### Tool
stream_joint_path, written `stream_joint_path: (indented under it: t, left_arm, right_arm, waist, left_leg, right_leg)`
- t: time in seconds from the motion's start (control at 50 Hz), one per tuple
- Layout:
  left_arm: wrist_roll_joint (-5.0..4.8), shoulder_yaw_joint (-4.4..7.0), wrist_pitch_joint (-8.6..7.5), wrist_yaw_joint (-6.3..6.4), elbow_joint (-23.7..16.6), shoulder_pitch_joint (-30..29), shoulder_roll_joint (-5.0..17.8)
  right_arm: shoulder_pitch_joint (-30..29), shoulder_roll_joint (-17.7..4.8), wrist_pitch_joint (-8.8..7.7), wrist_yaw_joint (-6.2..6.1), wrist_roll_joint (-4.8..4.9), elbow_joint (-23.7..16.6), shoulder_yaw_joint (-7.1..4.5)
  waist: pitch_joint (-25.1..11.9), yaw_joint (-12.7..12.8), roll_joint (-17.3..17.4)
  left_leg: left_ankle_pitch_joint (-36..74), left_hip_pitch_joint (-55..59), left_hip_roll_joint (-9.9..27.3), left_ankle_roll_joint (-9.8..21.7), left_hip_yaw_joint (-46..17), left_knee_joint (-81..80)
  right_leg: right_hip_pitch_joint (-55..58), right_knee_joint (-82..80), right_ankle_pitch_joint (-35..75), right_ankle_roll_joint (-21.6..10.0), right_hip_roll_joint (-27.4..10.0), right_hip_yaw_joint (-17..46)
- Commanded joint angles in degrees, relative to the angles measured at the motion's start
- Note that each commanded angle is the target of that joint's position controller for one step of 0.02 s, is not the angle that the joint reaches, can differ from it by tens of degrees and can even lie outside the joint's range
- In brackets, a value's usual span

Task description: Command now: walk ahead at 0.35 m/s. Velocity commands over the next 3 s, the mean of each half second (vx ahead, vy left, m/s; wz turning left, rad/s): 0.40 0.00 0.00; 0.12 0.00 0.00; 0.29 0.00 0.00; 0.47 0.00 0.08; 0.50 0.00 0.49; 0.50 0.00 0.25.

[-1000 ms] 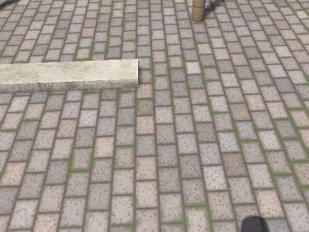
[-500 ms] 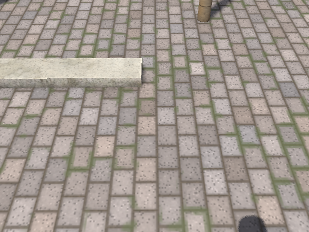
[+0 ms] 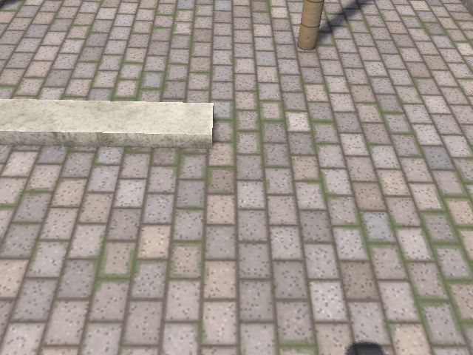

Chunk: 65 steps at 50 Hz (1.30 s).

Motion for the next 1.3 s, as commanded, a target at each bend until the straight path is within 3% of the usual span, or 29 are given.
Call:
stream_joint_path:
  t: [0.02, 0.06, 0.12, 0.22, 0.36, 0.4, 0.42, 0.44, 0.46, 0.48, 0.5, 0.52, 0.54, 0.56, 0.64, 0.74, 0.82, 0.86, 0.88, 0.9, 0.94, 1.02, 1.08, 1.12, 1.16, 1.18, 1.22, 1.26, 1.3]
  left_arm:
    - [-1.32, 0.41, -3.32, -0.83, -8.1, -8.6, 3.8]
    - [-0.66, 0.76, -3.88, -1.36, -7.5, -9.1, 4.5]
    - [0.33, 1.25, -3.11, -2.11, -7.1, -10.1, 3.9]
    - [0.73, -0.21, -2.48, -2.60, -11.8, -22.3, 1.2]
    - [0.14, -0.20, -2.98, -4.26, -15.0, -28.9, 4.0]
    - [0.58, 1.19, -3.05, -3.99, -13.9, -23.4, 7.1]
    - [0.84, 2.56, -2.97, -3.55, -11.1, -14.1, 9.3]
    - [1.49, 3.47, -2.81, -2.96, -8.7, -5.0, 11.8]
    - [3.70, 4.38, -2.57, -2.40, -7.1, 2.4, 17.4]
    - [3.44, 3.44, -2.23, -2.69, -6.8, 1.7, 14.9]
    - [2.35, 2.40, -2.09, -2.85, -7.8, -4.1, 11.4]
    - [1.84, 1.39, -2.03, -2.80, -8.8, -9.6, 8.1]
    - [1.73, 0.66, -2.32, -3.06, -8.9, -13.1, 6.1]
    - [2.01, 0.34, -2.73, -3.30, -8.7, -15.1, 5.1]
    - [4.28, -0.03, -3.31, -3.24, -6.3, -15.9, 5.6]
    - [3.49, 0.28, -1.76, -1.54, -4.8, -14.6, 8.3]
    - [2.36, -0.19, -0.18, -1.10, -3.6, -13.6, 7.3]
    - [2.30, -1.20, 0.02, -1.08, -2.5, -10.2, 4.5]
    - [3.04, -1.15, -0.21, -1.20, -2.0, -6.7, 4.3]
    - [2.92, -1.19, 0.08, -0.96, -1.5, -3.8, 3.2]
    - [2.71, -0.81, 1.18, -0.35, -1.8, -8.8, 5.4]
    - [2.48, -0.77, 1.86, 0.00, -1.3, -9.5, 5.4]
    - [1.42, -0.11, 2.16, -0.13, -0.3, -8.5, 6.1]
    - [0.84, 0.33, 1.75, -0.14, -0.2, -7.4, 6.7]
    - [0.40, 1.30, 0.34, -0.20, 1.1, -2.7, 9.6]
    - [0.39, 1.79, -0.37, -0.19, 1.4, -2.1, 10.9]
    - [0.88, 1.66, -1.53, -0.41, 1.4, -1.6, 9.5]
    - [0.15, 1.76, -1.36, -0.77, 0.4, -4.8, 9.7]
    - [-0.02, 1.81, -0.92, -0.92, -1.7, -10.8, 10.3]
  right_arm:
    - [11.1, -7.3, -1.62, 0.33, -0.88, 0.7, -0.68]
    - [5.5, -5.8, -1.73, 0.75, -1.02, -1.5, 0.25]
    - [9.1, -3.3, -0.93, 0.62, -1.22, -0.5, 1.46]
    - [11.1, -7.7, -0.05, -0.93, -1.64, -1.4, 1.04]
    - [13.3, -8.9, 0.32, -1.29, -0.26, -0.8, 0.07]
    - [11.5, -10.4, 1.13, -1.46, -0.85, -1.3, -0.54]
    - [10.6, -10.0, 1.87, -1.54, -1.32, -1.7, -0.42]
    - [10.4, -8.9, 2.06, -1.53, -1.58, -2.7, 0.10]
    - [16.2, -2.5, 1.28, -1.11, -2.19, -4.0, 1.83]
    - [20.1, -1.1, -0.20, -0.88, -0.92, -1.9, 2.40]
    - [15.9, -5.8, -0.94, -0.74, 0.42, -2.6, 0.98]
    - [10.6, -7.0, -1.02, -0.99, 0.80, -3.9, 0.78]
    - [7.7, -7.2, -0.56, -1.61, 0.21, -4.4, 0.39]
    - [7.3, -7.3, 0.38, -2.18, -0.31, -4.6, -0.23]
    - [9.2, -3.4, 3.16, -2.67, -1.20, -4.9, 0.11]
    - [0.2, -5.0, 4.55, -2.83, -1.41, -7.3, 0.20]
    - [-2.8, -6.0, 4.95, -2.78, -1.70, -7.6, -0.23]
    - [-2.2, -7.8, 4.66, -2.97, -2.65, -7.2, -0.61]
    - [-2.6, -10.9, 4.65, -3.21, -2.38, -7.5, -1.07]
    - [-3.9, -10.7, 4.69, -3.01, -1.57, -6.3, -1.20]
    - [-5.3, -5.9, 4.35, -2.27, -1.72, -5.9, -0.32]
    - [-4.9, -6.5, 3.39, -2.38, -1.40, -4.4, -0.46]
    - [-3.2, -7.0, 3.73, -2.46, -0.56, -2.7, -0.94]
    - [-4.8, -6.1, 3.02, -2.39, -0.32, -3.4, -0.76]
    - [-8.5, -4.3, 1.05, -1.73, -0.02, -5.2, -0.29]
    - [-10.4, -4.0, 0.13, -1.22, -0.13, -6.2, -0.14]
    - [-11.7, -4.3, -0.98, -0.18, -0.06, -6.8, -0.22]
    - [-8.5, -4.1, -1.26, 0.61, 0.61, -5.3, -0.27]
    - [3.1, -6.5, -0.73, 0.33, 0.26, -0.4, -1.96]
  waist:
    - [4.9, -3.5, 10.8]
    - [5.8, -1.2, 5.8]
    - [5.2, -1.2, 6.8]
    - [7.8, -3.2, 5.7]
    - [8.6, -2.1, 7.5]
    - [3.4, 1.9, 10.0]
    - [-2.3, 6.5, 10.4]
    - [-8.6, 10.0, 9.1]
    - [-18.6, 7.5, -6.2]
    - [-27.5, 6.2, -12.5]
    - [-19.5, 5.1, -8.2]
    - [-11.9, 3.5, -3.8]
    - [-7.8, 1.6, 0.9]
    - [-5.5, -0.2, 0.5]
    - [-4.4, -3.8, -1.8]
    - [-5.1, -1.2, -2.3]
    - [-1.9, -0.9, -1.2]
    - [-1.2, -0.7, 2.0]
    - [-1.4, 2.4, 6.9]
    - [-1.9, 4.7, 13.0]
    - [0.0, 2.1, 9.0]
    - [-2.3, 1.4, 6.0]
    - [-1.4, 1.2, 3.7]
    - [4.4, 2.0, 0.3]
    - [7.1, 3.7, -5.5]
    - [8.2, 3.8, -6.9]
    - [6.9, 3.5, -6.3]
    - [5.0, 0.8, -4.8]
    - [1.3, -5.0, -2.3]
  left_leg:
    - [-13.4, 20.3, 23.2, 13.6, -40.7, -24.0]
    - [-6.3, 17.1, 18.4, 9.8, -28.2, -25.5]
    - [9.4, 15.8, 13.6, 7.5, -16.5, -26.3]
    - [16.5, 11.5, 12.7, 7.9, -10.5, -28.4]
    - [24.2, 18.3, 15.9, 6.2, -6.8, -26.1]
    - [45.8, 20.7, 15.4, 4.4, -5.1, -17.0]
    - [54.5, 19.0, 12.9, 2.6, -3.4, -5.7]
    - [47.5, 9.3, 10.1, 0.1, -2.5, 7.9]
    - [13.9, -12.3, 0.3, -4.1, -1.1, 32.2]
    - [-17.8, -17.2, -5.2, -4.8, -10.8, 46.8]
    - [-15.7, -20.1, -1.0, -4.1, -13.0, 50.6]
    - [-12.1, -21.2, 2.5, -3.8, -9.5, 48.4]
    - [-8.8, -19.3, 5.0, -3.8, -7.9, 44.3]
    - [-6.7, -15.9, 6.8, -3.5, -7.4, 40.5]
    - [-0.7, -7.7, 7.3, -4.0, -6.8, 29.2]
    - [7.7, -4.4, 7.2, -4.7, -5.8, 10.4]
    - [8.6, -0.4, 5.6, -3.6, -4.6, -1.6]
    - [17.9, 5.5, 8.0, -2.2, -7.2, -8.9]
    - [25.0, 7.9, 11.1, -0.7, -9.9, -8.0]
    - [15.7, 4.4, 10.6, 1.1, -10.3, -8.5]
    - [9.7, -0.6, 7.2, -1.1, -8.1, -9.7]
    - [20.2, 3.4, 5.8, -1.7, -6.4, -6.8]
    - [-0.9, 1.2, 3.4, 0.1, -4.2, -4.4]
    - [-11.9, -6.7, 2.6, 1.0, -3.9, -2.2]
    - [-6.2, -17.2, 1.5, 0.8, -0.6, 6.6]
    - [-4.2, -21.1, 2.5, 1.2, -0.8, 8.8]
    - [-8.2, -23.9, 4.2, 2.0, -2.4, 11.2]
    - [-5.4, -15.6, 4.0, 2.6, -0.9, 3.4]
    - [5.8, 9.6, 0.9, 3.0, -0.2, -3.9]
  right_leg:
    - [-36.4, 29.3, -0.3, -2.7, -0.2, 4.2]
    - [-36.4, 26.9, 9.7, -4.4, -4.3, 2.9]
    - [-33.0, 20.7, 15.3, -2.8, -6.0, -0.4]
    - [-31.9, 1.2, 23.6, 1.0, -4.5, -3.6]
    - [-24.9, -12.6, 26.4, -2.4, -1.8, -3.9]
    - [-15.3, -12.8, 23.6, -4.2, 1.5, -5.7]
    - [-3.9, -13.2, 24.4, -5.5, 3.8, -7.1]
    - [12.0, -11.7, 31.5, -7.5, -0.8, -2.7]
    - [34.7, -11.5, 42.4, -15.8, -17.4, 19.9]
    - [36.2, -20.8, 47.6, -21.4, -24.2, 37.6]
    - [26.7, -21.2, 48.4, -18.2, -21.2, 28.2]
    - [17.1, -21.5, 50.1, -15.7, -18.6, 17.8]
    - [8.5, -23.6, 50.6, -13.8, -15.7, 12.2]
    - [2.2, -25.8, 49.4, -12.4, -13.2, 7.9]
    - [-8.3, -29.5, 54.7, -13.7, -10.6, 1.0]
    - [-7.1, -30.7, 39.1, -12.0, -9.7, -0.3]
    - [-7.1, -29.2, 17.0, -10.2, -9.1, 2.7]
    - [-8.4, -25.2, 11.2, -5.6, -5.2, 2.0]
    - [-10.3, -21.9, 8.1, -3.4, -1.1, -0.5]
    - [-8.0, -22.6, 8.5, -2.0, 1.4, -3.6]
    - [-3.7, -21.4, 11.8, -1.3, 1.0, -4.2]
    - [-1.8, -20.1, 19.7, -1.8, -0.1, -3.2]
    - [-3.3, -19.1, 1.0, -3.8, 0.7, -3.7]
    - [-4.6, -22.3, -10.7, -6.6, -2.8, 1.9]
    - [2.5, -28.3, -12.5, -11.4, -12.2, 15.0]
    - [5.1, -29.0, -7.9, -13.6, -16.6, 20.2]
    - [9.5, -27.0, 7.1, -14.4, -19.0, 21.0]
    - [6.9, -25.3, 12.6, -11.4, -16.6, 14.7]
    - [-7.6, -18.1, 20.1, -6.2, -8.7, 4.3]
Next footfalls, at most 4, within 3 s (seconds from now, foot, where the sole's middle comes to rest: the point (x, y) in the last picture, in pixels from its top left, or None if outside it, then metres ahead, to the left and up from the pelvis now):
0.44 right None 0.40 -0.15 -0.77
0.86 left None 0.50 0.09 -0.77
1.80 right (279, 257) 0.86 -0.15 -0.77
2.40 left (202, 193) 1.13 0.12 -0.77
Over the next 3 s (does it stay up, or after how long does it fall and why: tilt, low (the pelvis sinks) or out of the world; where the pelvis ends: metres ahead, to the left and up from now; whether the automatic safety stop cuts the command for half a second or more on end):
stays up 1.35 0.08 0.00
